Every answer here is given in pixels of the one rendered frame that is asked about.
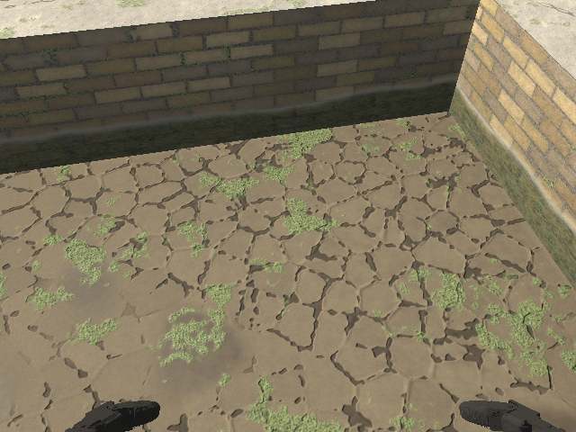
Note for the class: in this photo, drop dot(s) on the left robot hand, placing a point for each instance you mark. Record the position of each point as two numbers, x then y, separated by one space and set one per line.
120 417

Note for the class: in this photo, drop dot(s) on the right robot hand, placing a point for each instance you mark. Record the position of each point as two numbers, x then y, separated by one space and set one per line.
506 417

